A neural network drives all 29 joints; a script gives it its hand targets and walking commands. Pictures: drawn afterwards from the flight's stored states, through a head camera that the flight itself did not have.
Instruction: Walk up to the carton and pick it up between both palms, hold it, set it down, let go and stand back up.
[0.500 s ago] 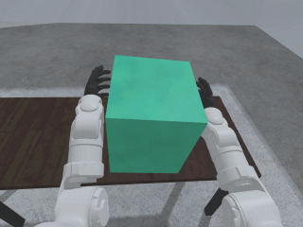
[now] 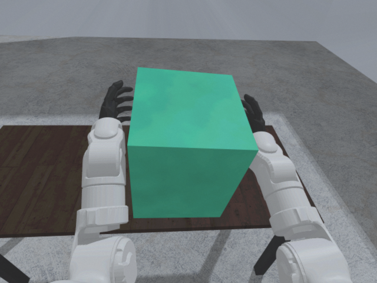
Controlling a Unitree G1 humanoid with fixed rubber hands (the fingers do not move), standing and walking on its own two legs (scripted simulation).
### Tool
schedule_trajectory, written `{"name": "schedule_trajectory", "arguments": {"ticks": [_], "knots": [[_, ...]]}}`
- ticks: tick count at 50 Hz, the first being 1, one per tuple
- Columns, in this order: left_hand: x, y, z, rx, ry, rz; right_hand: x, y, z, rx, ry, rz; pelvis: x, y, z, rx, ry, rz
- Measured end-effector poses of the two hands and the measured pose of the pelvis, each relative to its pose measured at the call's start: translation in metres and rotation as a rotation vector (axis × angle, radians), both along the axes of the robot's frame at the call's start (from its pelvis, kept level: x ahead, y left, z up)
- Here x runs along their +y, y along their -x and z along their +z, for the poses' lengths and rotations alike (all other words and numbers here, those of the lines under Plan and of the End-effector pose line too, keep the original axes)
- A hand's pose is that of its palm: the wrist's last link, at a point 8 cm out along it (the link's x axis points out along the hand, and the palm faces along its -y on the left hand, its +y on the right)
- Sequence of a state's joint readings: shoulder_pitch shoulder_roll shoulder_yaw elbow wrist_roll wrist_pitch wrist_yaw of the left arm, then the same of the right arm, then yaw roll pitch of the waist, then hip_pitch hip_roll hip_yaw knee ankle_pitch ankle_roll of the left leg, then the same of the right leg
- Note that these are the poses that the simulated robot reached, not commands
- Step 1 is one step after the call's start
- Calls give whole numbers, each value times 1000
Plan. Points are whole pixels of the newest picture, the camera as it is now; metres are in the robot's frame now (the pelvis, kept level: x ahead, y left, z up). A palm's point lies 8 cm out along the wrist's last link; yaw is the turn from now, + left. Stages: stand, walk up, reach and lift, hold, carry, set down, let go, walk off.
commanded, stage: hold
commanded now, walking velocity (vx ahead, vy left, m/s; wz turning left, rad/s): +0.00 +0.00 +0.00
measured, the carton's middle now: (181, 147) +0.36 +0.01 +0.12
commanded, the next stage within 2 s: none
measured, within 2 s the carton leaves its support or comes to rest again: neither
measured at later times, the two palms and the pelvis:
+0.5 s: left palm (110, 119) +0.37 +0.15 +0.19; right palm (252, 132) +0.36 -0.14 +0.17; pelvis +0.00 +0.00 +0.00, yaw +0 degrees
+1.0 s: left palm (111, 120) +0.36 +0.15 +0.19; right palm (253, 133) +0.35 -0.14 +0.17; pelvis +0.00 +0.00 +0.00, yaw +0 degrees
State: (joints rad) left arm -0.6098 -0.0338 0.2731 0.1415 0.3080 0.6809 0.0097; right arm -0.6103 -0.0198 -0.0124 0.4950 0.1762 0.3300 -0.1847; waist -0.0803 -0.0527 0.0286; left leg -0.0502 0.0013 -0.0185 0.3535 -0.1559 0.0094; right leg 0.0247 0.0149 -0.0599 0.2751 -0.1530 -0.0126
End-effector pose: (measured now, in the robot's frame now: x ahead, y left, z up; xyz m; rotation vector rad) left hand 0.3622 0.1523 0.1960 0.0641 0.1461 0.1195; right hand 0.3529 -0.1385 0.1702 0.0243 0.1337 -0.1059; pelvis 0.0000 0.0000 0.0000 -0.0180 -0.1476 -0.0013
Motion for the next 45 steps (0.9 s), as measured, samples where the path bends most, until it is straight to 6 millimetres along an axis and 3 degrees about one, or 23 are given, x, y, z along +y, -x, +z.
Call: {"name": "schedule_trajectory", "arguments": {"ticks": [45], "knots": [[1, -2, -2, 0, -7, -6, 0, -2, -4, -8, -1, -1, -1, -4, 0, -8, -1, -1]]}}
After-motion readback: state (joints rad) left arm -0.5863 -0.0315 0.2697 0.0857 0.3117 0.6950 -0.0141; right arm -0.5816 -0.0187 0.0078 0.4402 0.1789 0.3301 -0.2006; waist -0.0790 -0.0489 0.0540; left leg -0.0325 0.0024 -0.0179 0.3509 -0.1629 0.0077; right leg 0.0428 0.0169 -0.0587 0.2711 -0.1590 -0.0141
